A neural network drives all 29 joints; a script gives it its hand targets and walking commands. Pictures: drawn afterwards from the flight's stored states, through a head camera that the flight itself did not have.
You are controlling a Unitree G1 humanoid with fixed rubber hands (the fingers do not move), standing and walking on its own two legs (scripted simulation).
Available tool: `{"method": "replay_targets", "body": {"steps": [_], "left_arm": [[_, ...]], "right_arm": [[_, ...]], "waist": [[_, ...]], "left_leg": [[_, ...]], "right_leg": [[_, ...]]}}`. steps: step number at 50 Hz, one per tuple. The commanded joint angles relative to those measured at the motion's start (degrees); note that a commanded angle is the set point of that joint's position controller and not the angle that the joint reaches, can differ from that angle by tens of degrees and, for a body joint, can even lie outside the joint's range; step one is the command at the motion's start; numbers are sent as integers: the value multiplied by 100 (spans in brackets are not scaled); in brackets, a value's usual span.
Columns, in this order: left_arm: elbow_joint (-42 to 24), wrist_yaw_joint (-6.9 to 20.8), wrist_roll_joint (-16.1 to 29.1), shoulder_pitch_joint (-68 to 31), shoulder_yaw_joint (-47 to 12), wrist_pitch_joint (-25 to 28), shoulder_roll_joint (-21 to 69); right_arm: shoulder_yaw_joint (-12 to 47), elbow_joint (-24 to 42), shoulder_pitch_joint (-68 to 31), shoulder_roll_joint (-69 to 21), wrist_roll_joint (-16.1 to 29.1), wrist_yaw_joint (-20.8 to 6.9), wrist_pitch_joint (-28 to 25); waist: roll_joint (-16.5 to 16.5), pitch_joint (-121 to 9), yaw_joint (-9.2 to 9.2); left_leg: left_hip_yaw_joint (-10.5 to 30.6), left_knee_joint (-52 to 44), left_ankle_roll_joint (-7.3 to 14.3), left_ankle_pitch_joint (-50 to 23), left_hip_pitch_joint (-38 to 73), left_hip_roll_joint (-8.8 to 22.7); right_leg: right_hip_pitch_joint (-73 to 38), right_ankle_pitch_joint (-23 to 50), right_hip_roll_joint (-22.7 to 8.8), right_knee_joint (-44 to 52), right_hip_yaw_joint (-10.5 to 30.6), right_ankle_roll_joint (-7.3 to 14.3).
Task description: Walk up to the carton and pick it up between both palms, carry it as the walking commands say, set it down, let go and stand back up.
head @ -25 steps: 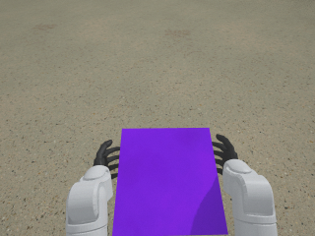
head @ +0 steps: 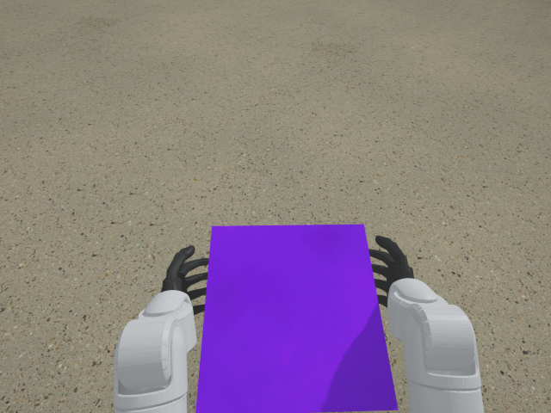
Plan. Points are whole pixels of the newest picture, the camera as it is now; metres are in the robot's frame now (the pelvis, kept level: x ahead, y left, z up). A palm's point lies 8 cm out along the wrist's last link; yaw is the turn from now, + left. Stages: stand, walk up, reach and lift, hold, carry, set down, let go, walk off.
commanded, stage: carry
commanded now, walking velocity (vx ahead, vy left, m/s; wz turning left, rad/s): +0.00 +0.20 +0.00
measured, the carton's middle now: (287, 328) +0.27 +0.01 -0.01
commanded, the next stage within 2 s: none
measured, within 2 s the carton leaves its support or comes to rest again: neither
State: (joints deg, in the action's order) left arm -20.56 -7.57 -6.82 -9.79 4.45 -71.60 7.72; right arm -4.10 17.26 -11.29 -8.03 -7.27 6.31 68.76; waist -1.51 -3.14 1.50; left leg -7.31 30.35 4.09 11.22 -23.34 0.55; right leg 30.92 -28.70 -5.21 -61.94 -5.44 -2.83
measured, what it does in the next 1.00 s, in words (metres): steps to the left: right foot, then left foot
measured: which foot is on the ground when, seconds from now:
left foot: down 0.00-0.16, up 0.18-0.44, down 0.46-0.80, up 0.82-1.00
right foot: up 0.00-0.12, down 0.14-0.46, up 0.48-0.76, down 0.78-1.00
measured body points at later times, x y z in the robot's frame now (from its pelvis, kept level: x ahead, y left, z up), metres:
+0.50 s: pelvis -0.05 +0.15 +0.00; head -0.04 +0.16 +0.45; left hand +0.24 +0.29 +0.07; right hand +0.24 +0.00 +0.08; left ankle -0.01 +0.27 -0.73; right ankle -0.04 -0.04 -0.72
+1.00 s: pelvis -0.10 +0.27 +0.01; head -0.09 +0.26 +0.46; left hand +0.19 +0.40 +0.09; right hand +0.18 +0.11 +0.08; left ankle -0.07 +0.41 -0.69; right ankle -0.10 +0.13 -0.73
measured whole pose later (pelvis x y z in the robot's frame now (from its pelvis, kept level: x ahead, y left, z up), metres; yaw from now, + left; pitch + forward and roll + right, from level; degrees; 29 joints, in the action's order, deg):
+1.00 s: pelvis -0.10 +0.27 +0.01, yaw -1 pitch +4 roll +3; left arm -18.2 -6.5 -7.4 -11.6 4.4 -70.3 8.1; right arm -5.0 18.9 -12.1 -8.1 -7.1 7.9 70.4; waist -0.9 -3.4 -1.5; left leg -2.4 45.3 -1.5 20.2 -28.2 0.6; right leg 18.9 -14.7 -9.2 -30.8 -6.6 -2.4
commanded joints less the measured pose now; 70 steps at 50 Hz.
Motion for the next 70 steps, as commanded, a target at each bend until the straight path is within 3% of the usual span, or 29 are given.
{"method": "replay_targets", "body": {"steps": [1,6,7,8,9,10,12,15,21,23,24,25,27,30,38,39,40,41,42,44,47,53,55,56,57,59,62,67,70], "left_arm": [[-576,1671,2711,-2995,-4225,172,5489],[-178,1730,2587,-2612,-3959,112,5438],[-133,1754,2579,-2600,-3925,119,5464],[-95,1775,2562,-2573,-3861,123,5431],[93,1789,2373,-2366,-3694,214,5508],[-44,1792,2485,-2557,-3757,213,5567],[-190,1772,2491,-2757,-3759,231,5567],[-308,1716,2430,-2709,-3704,251,5499],[-228,1629,2237,-2284,-3723,169,5363],[-301,1615,2178,-2396,-3804,170,5353],[-369,1640,2226,-2442,-3904,131,5331],[-407,1662,2329,-2715,-3989,126,5430],[-461,1724,2535,-2944,-4167,189,5712],[-602,1711,2729,-3194,-4268,208,5718],[-90,1737,2589,-2679,-3894,91,5521],[-44,1758,2581,-2657,-3857,100,5541],[-9,1780,2570,-2629,-3802,106,5513],[245,1802,2363,-2349,-3615,188,5576],[57,1806,2486,-2583,-3688,203,5648],[-88,1788,2506,-2801,-3709,215,5635],[-207,1724,2428,-2732,-3651,236,5539],[-167,1620,2224,-2311,-3696,162,5402],[-201,1607,2155,-2418,-3774,166,5376],[-296,1635,2236,-2501,-3894,132,5357],[-352,1658,2325,-2732,-3960,134,5472],[-415,1721,2531,-2931,-4112,196,5751],[-580,1708,2729,-3200,-4219,218,5742],[-304,1694,2653,-2861,-4009,110,5526],[-55,1747,2591,-2653,-3845,92,5549]], "right_arm": [[3614,338,-2062,-5437,2319,-1521,4],[3799,175,-2067,-5466,2306,-1497,82],[3815,108,-2066,-5483,2317,-1496,90],[3835,70,-2150,-5513,2343,-1495,95],[4062,548,-2629,-5434,2448,-1513,111],[4041,448,-2721,-5520,2504,-1518,109],[4069,425,-2824,-5591,2573,-1547,70],[4110,516,-2728,-5601,2637,-1533,73],[4021,231,-2233,-5518,2589,-1563,193],[4014,254,-2234,-5562,2620,-1626,194],[3900,140,-2130,-5488,2517,-1637,171],[3818,183,-2207,-5609,2513,-1653,152],[3749,302,-2228,-5706,2407,-1646,83],[3631,357,-2204,-5633,2351,-1589,11],[3807,164,-2165,-5523,2285,-1505,111],[3825,105,-2170,-5531,2296,-1502,117],[3849,71,-2242,-5572,2324,-1498,122],[4038,454,-2659,-5514,2418,-1514,147],[4037,423,-2807,-5613,2491,-1521,133],[4049,374,-2895,-5688,2581,-1545,89],[4076,456,-2802,-5670,2657,-1532,90],[4018,223,-2329,-5562,2631,-1567,208],[4015,251,-2339,-5591,2659,-1629,210],[3881,136,-2249,-5539,2559,-1637,179],[3829,204,-2302,-5658,2544,-1652,158],[3728,284,-2271,-5743,2409,-1642,84],[3613,357,-2273,-5656,2347,-1580,4],[3683,281,-2166,-5509,2250,-1499,65],[3774,123,-2156,-5527,2257,-1486,112]], "waist": [[933,-1724,-227],[696,-1854,-105],[506,-1918,-79],[-269,-1849,-50],[-1851,-1367,-38],[-1443,-1121,-47],[-353,-1124,-46],[-846,-1339,-98],[-1278,-1621,-122],[-108,-1820,-158],[1613,-1761,-202],[2007,-1862,-260],[1211,-1838,-254],[976,-1728,-233],[700,-1848,-110],[486,-1897,-81],[-282,-1839,-52],[-1867,-1362,-35],[-1490,-1093,-54],[-397,-1066,-58],[-851,-1303,-103],[-1246,-1613,-128],[-45,-1833,-166],[1659,-1783,-218],[1961,-1871,-270],[1202,-1875,-261],[997,-1773,-238],[949,-1853,-232],[647,-1870,-82]], "left_leg": [[1298,-1001,813,-610,1573,1267],[1269,-957,692,-799,1277,1227],[1084,-797,429,-605,775,1099],[840,-146,65,-130,-221,798],[218,930,-399,1150,-1132,150],[606,2031,-388,1618,-1342,183],[1019,2602,-460,989,-1219,182],[556,1970,-597,791,-990,10],[-320,-565,-561,287,616,-157],[526,-1240,-449,-515,1933,669],[1961,-1136,152,-2354,2206,1915],[1917,-792,681,-3062,2104,1929],[1384,-671,748,-2536,1712,1581],[1038,-863,707,-1094,1535,1248],[1269,-1051,662,-703,1215,1235],[1084,-901,403,-528,738,1102],[827,-242,46,-80,-197,804],[214,840,-407,1119,-1065,162],[594,1911,-409,1591,-1260,215],[1025,2498,-466,986,-1134,173],[577,1877,-589,738,-928,1],[-309,-579,-557,249,700,-139],[634,-1171,-433,-733,2011,767],[1931,-1030,210,-2619,2296,1930],[1891,-718,699,-3309,2178,1915],[1365,-598,772,-2775,1795,1594],[1030,-790,743,-1328,1574,1269],[1442,-996,919,-948,1541,1392],[1127,-866,570,-913,1054,1189]], "right_leg": [[96,-54,74,543,-48,77],[-1370,719,171,3193,-261,419],[-2139,1430,-148,3854,-70,449],[-2967,1331,-1026,4322,999,578],[-2723,2695,-2602,4610,2757,1281],[-2340,3493,-2798,4665,2635,1562],[-2181,3274,-2140,4358,1573,1213],[-2396,4212,-1465,3795,598,835],[-2267,4241,-1340,3324,244,420],[-1276,2595,-1019,2392,26,-11],[14,40,-294,1720,-466,-308],[110,-1274,-116,628,-166,-111],[213,-757,-54,-348,197,75],[285,24,-18,-287,59,20],[-1445,698,142,3160,-252,435],[-2183,1393,-164,3820,-70,460],[-2967,1284,-1024,4312,969,587],[-2731,2531,-2598,4646,2692,1254],[-2293,3351,-2826,4701,2611,1541],[-2122,3238,-2162,4380,1545,1189],[-2382,4163,-1465,3785,544,812],[-2235,4203,-1372,3286,204,390],[-1201,2444,-1030,2317,-18,-55],[58,-75,-274,1704,-504,-325],[100,-1294,-137,603,-156,-123],[167,-736,-76,-292,180,62],[208,-7,-27,-182,41,27],[-504,-197,101,1433,-88,262],[-1783,1221,34,3601,-229,418]]}}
